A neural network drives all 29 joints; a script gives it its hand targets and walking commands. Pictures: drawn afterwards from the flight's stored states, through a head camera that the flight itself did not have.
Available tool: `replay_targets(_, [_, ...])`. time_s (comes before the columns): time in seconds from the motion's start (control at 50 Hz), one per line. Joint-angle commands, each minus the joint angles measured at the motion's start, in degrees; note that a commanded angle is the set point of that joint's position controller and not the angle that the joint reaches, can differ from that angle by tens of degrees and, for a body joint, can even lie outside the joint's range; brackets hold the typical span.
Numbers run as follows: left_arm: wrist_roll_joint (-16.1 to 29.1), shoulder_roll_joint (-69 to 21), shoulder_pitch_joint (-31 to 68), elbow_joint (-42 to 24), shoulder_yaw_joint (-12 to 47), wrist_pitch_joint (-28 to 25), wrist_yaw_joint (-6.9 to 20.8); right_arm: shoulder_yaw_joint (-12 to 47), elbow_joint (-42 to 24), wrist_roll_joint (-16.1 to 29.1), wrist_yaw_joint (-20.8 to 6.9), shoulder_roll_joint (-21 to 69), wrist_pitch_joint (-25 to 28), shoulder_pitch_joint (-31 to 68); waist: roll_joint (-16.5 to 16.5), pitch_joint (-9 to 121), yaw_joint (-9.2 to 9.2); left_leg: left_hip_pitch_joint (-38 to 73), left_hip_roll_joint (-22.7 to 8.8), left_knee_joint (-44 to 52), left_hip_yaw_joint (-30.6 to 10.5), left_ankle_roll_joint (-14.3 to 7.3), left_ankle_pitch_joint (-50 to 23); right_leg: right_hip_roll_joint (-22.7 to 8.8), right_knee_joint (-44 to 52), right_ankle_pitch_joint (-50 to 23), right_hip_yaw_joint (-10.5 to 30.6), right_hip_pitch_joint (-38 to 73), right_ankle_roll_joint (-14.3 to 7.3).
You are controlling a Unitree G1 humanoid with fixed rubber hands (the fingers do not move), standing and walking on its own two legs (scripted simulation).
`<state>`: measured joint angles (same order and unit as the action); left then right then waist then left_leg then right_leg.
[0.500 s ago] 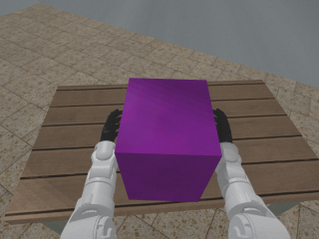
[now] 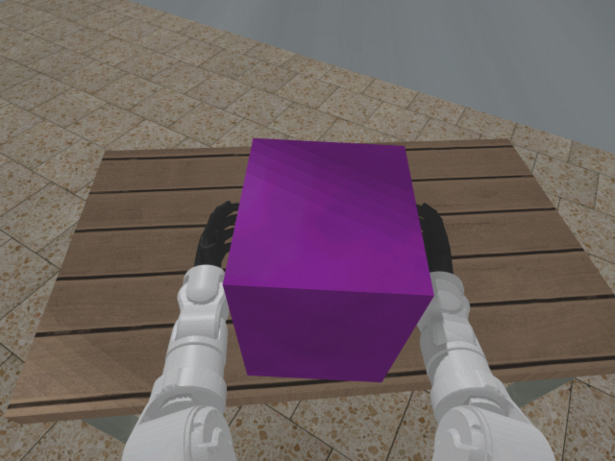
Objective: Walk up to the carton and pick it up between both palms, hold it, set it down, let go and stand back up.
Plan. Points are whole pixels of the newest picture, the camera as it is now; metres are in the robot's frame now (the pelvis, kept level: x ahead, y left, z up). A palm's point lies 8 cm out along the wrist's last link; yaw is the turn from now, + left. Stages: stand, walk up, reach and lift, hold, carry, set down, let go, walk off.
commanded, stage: set down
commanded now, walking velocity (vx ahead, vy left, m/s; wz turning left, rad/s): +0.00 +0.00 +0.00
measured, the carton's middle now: (321, 267) +0.38 +0.03 +0.01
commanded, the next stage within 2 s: none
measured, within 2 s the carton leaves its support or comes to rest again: neither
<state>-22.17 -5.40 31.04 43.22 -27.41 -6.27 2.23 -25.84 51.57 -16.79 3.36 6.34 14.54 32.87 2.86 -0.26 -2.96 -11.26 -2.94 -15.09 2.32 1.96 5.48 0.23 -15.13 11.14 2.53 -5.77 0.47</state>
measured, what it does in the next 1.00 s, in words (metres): stands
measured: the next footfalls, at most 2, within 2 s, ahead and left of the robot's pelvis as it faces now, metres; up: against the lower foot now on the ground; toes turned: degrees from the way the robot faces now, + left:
none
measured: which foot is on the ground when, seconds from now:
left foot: down 0.00-1.00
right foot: down 0.00-1.00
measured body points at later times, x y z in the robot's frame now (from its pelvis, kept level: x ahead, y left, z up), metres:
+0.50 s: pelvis -0.01 +0.01 -0.01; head +0.05 +0.01 +0.44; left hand +0.37 +0.19 +0.00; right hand +0.40 -0.12 +0.01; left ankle +0.02 +0.14 -0.75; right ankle -0.04 -0.12 -0.75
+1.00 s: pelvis -0.03 +0.00 -0.02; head +0.00 +0.01 +0.43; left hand +0.36 +0.24 +0.05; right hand +0.40 -0.18 +0.07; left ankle +0.02 +0.14 -0.75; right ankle -0.04 -0.12 -0.75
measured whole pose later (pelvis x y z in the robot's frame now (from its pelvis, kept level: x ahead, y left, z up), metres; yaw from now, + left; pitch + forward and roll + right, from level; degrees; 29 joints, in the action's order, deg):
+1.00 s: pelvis -0.03 +0.00 -0.02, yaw +1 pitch +10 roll -2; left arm 14.5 14.7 35.2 51.5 -0.9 -2.2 -2.9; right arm 6.6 61.2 22.6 4.0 -16.5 6.1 42.3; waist -0.2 8.5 -2.7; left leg -30.1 -4.3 -28.1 0.3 2.1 8.2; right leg 1.5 -26.7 13.7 0.0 -23.3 0.2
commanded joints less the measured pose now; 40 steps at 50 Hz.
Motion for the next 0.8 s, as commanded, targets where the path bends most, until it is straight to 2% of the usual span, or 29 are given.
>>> replay_targets(0.0, [-2.6, -24.48, 23.16, -1.11, 13.61, -2.85, 3.96, 17.46, -1.95, -4.07, -6.18, 26.67, 4.52, 25.02, -2.59, 18.24, -1.79, 11.48, 2.95, -2.47, 7.84, -0.58, -16.28, 1.93, 0.94, -12.5, -7.31, 0.84, 2.32])
replay_targets(0.02, [-2.36, -24.47, 23.59, -2.32, 14.24, -3.13, 3.91, 16.92, -1.25, -4.22, -5.95, 26.19, 4.67, 24.23, -3.07, 18.3, -0.79, 11.69, 2.86, -2.45, 7.74, -0.46, -17.08, 2.12, 0.95, -12.55, -7.88, 0.26, 2.31])
replay_targets(0.04, [-2.71, -22.94, 21.91, -1.12, 13.07, -3.13, 3.59, 16.96, -0.9, -4.29, -5.75, 24.46, 4.83, 23.39, -3.05, 17.48, -1.68, 11.46, 2.86, -2.73, 7.94, -0.34, -17.04, 2.03, 0.98, -12.88, -7.62, 0.56, 2.11])
replay_targets(0.1, [-3.16, -20.64, 21.96, -0.05, 11.1, -2.56, 3.62, 16.32, 0.68, -4.14, -5.46, 23.22, 4.16, 22.44, -2.33, 15.08, -1.62, 10.54, 2.97, -1.91, 7.86, -0.93, -14.24, 1.69, 1.24, -10.5, -7.59, 0.19, 2.27])
replay_targets(0.12, [-2.65, -19.56, 22.4, -1.82, 11.41, -2.7, 3.42, 15.97, -0.46, -3.43, -5.09, 22.13, 4.19, 22.73, -2.36, 16.5, -1.88, 10.84, 2.95, -2.19, 8.13, -0.94, -15.12, 1.89, 0.94, -11.34, -7.43, 0.74, 2.3])
replay_targets(0.18, [-1.39, -11.47, 21.3, -1.51, 9.87, -3.16, 1.49, 14.2, 0.39, -2.04, -3.77, 12.67, 4.41, 21.29, -2.49, 17.13, -1.62, 10.48, 2.88, -2.45, 8.36, -0.96, -14.9, 2.12, 0.76, -10.86, -7.67, -0.37, 2.42])
replay_targets(0.2, [-0.9, -10.35, 21.04, -0.89, 8.83, -3.24, 0.97, 14.32, 0.61, -1.86, -3.07, 11.94, 4.27, 21.32, -1.45, 15.96, -2.13, 10.13, 2.85, -2.62, 8.3, -1.34, -14.49, 1.73, 0.68, -10.43, -7.07, -0.22, 2.63])
replay_targets(0.26, [3.8, 2.2, 20.31, -0.26, 7.61, -4.13, -2.62, 13.52, 2.0, 3.59, 0.29, -2.2, 3.94, 20.11, -2.07, 15.97, -1.84, 8.68, 3.02, -3.29, 8.27, -1.51, -12.47, 1.91, 0.46, -8.67, -6.56, -1.64, 2.65])
replay_targets(0.3, [7.58, 5.08, 24.6, -1.61, 9.32, -4.52, -5.03, 14.86, 1.54, 8.24, 1.36, -7.14, 3.96, 24.04, -4.14, 22.32, -1.72, 8.7, 2.89, -4.66, 7.14, -0.55, -13.11, 2.56, -0.37, -9.46, -6.39, -3.16, 2.24])
replay_targets(0.32, [9.82, 5.76, 26.12, -1.53, 10.27, -5.24, -6.14, 17.45, 1.76, 11.45, 1.71, -7.47, 3.64, 26.38, -4.55, 25.23, -2.92, 7.92, 3.11, -5.84, 6.59, -0.2, -15.27, 2.77, -1.32, -11.15, -5.66, -3.79, 2.29])
replay_targets(0.36, [13.68, 7.16, 29.0, 0.0, 12.67, -6.51, -7.83, 19.22, 3.94, 15.5, 2.67, -8.64, 3.27, 28.59, -4.58, 28.52, -1.56, 7.21, 3.05, -8.31, 5.45, 0.36, -14.38, 3.42, -2.47, -10.38, -5.06, -7.56, 2.16])
replay_targets(0.42, [18.46, 11.77, 28.72, -2.02, 14.72, -9.08, -10.14, 23.01, -0.32, 21.48, 3.39, -14.81, 4.96, 29.62, -6.22, 43.69, -2.39, 9.35, 2.95, -13.53, 4.21, 1.87, -22.18, 4.49, -6.27, -17.11, -5.05, -8.48, 1.94])
replay_targets(0.44, [19.8, 12.79, 27.36, -0.23, 15.88, -9.62, -10.4, 23.88, 0.81, 23.26, 3.96, -16.09, 5.33, 29.23, -6.05, 45.27, -1.68, 9.52, 2.93, -15.17, 4.05, 2.44, -24.6, 4.63, -7.37, -20.46, -4.98, -8.42, 1.94])
replay_targets(0.46, [21.01, 15.38, 28.03, -2.82, 15.88, -10.44, -10.54, 23.83, -1.5, 24.77, 4.23, -19.39, 5.7, 29.84, -6.59, 49.55, -1.64, 10.34, 2.96, -16.56, 3.77, 3.0, -27.58, 4.82, -8.69, -23.6, -4.91, -8.05, 2.02])
replay_targets(0.48, [21.79, 16.23, 25.99, -2.45, 15.87, -11.04, -10.41, 25.59, -2.4, 26.18, 4.53, -19.91, 6.08, 29.25, -4.05, 51.67, -1.71, 10.24, 2.72, -17.82, 3.39, 3.03, -30.34, 5.11, -9.82, -27.74, -4.96, -7.23, 1.94])
replay_targets(0.5, [22.62, 16.06, 25.78, -1.75, 16.58, -11.03, -9.93, 26.53, -1.96, 27.15, 4.61, -19.3, 6.22, 29.5, -3.73, 51.33, -1.32, 9.72, 2.48, -18.06, 2.86, 2.99, -30.93, 5.05, -10.37, -29.27, -5.18, -6.77, 1.89])
replay_targets(0.52, [23.45, 16.45, 25.32, 1.5, 17.03, -10.89, -9.3, 26.75, 1.35, 27.49, 4.86, -20.21, 5.81, 29.12, -1.82, 47.06, -0.85, 7.7, 2.42, -17.94, 2.72, 2.69, -28.67, 4.83, -10.55, -27.86, -5.04, -7.83, 2.15])
replay_targets(0.54, [23.91, 17.44, 26.49, 0.81, 17.19, -11.29, -8.73, 27.0, 1.53, 27.67, 5.01, -20.52, 5.84, 29.3, -1.87, 47.37, -0.15, 7.65, 2.33, -18.03, 2.44, 2.51, -28.36, 4.57, -10.81, -28.34, -4.99, -7.69, 1.98])
replay_targets(0.56, [24.36, 17.88, 25.92, 4.28, 18.06, -11.08, -7.91, 27.33, 4.87, 28.16, 5.04, -21.31, 5.63, 28.86, -2.05, 43.43, -0.23, 6.13, 2.57, -17.92, 2.19, 2.21, -27.23, 4.18, -10.86, -26.94, -4.61, -8.66, 2.06])
replay_targets(0.58, [25.49, 19.79, 27.92, 1.26, 18.2, -10.69, -7.69, 26.58, 2.97, 29.24, 5.02, -23.99, 6.13, 30.57, -2.99, 45.97, 0.62, 7.72, 2.67, -17.75, 2.02, 2.54, -28.9, 4.17, -10.97, -29.72, -5.23, -8.6, 2.28])
replay_targets(0.6, [26.31, 18.77, 26.65, 4.87, 19.26, -10.92, -7.14, 28.9, 6.89, 30.81, 4.32, -23.12, 5.77, 29.77, -3.24, 41.99, -0.13, 6.5, 2.64, -18.41, 1.69, 2.55, -29.19, 4.32, -11.37, -27.38, -5.03, -11.07, 2.02])
replay_targets(0.64, [28.12, 21.18, 27.96, 4.16, 19.72, -10.52, -6.43, 29.53, 6.22, 33.18, 3.93, -25.95, 5.26, 30.84, -2.94, 41.99, -0.26, 7.89, 2.63, -18.87, 1.39, 2.7, -30.1, 4.58, -11.04, -26.81, -4.96, -12.92, 1.73])
replay_targets(0.66, [29.77, 22.97, 29.12, 3.71, 20.09, -10.38, -6.27, 29.61, 3.74, 34.37, 3.75, -27.22, 5.19, 32.75, -2.08, 43.85, 0.16, 7.15, 2.92, -18.88, 1.39, 2.73, -27.93, 4.6, -11.17, -25.93, -4.88, -13.15, 1.59])
replay_targets(0.68, [30.11, 22.08, 29.8, 4.48, 20.62, -9.76, -6.11, 29.95, 4.94, 34.78, 3.6, -26.09, 4.79, 32.61, -3.12, 41.13, -0.28, 6.18, 2.99, -18.36, 1.19, 2.61, -25.85, 4.38, -10.9, -23.69, -4.75, -13.98, 1.86])
replay_targets(0.7, [31.09, 22.78, 31.55, 2.97, 21.38, -9.87, -5.95, 28.92, 4.09, 34.93, 3.3, -26.07, 4.63, 33.3, -3.75, 42.23, 0.99, 7.36, 2.9, -18.04, 1.14, 2.9, -25.11, 4.62, -10.37, -22.06, -5.22, -15.62, 1.77])
replay_targets(0.72, [31.61, 22.23, 29.13, 3.33, 22.5, -9.33, -5.72, 30.58, 4.46, 36.46, 2.8, -26.94, 4.06, 32.45, -4.37, 42.24, 0.12, 8.49, 2.56, -18.66, 1.02, 2.99, -26.51, 4.63, -10.48, -20.76, -5.63, -17.05, 1.33])
replay_targets(0.74, [32.0, 22.33, 29.43, 3.83, 23.48, -8.5, -5.34, 30.46, 6.53, 36.43, 2.44, -26.69, 3.29, 31.97, -5.45, 39.87, 0.98, 9.51, 2.37, -18.5, 0.63, 3.25, -26.15, 4.48, -9.7, -18.88, -5.73, -18.08, 1.11])
replay_targets(0.76, [33.19, 23.3, 29.85, 1.3, 24.46, -7.42, -5.17, 30.76, 4.44, 38.23, 1.92, -29.16, 2.45, 32.45, -6.41, 41.08, 0.9, 12.22, 2.19, -18.9, 0.36, 3.51, -27.73, 4.92, -9.37, -17.82, -6.27, -19.72, 0.97])
replay_targets(0.78, [32.89, 21.49, 27.15, 4.35, 25.72, -6.36, -4.59, 31.5, 6.73, 37.65, 1.49, -27.51, 1.58, 30.93, -6.18, 37.04, 0.87, 12.33, 1.78, -18.77, -0.32, 3.39, -27.08, 4.73, -8.45, -15.72, -5.94, -21.35, 0.63])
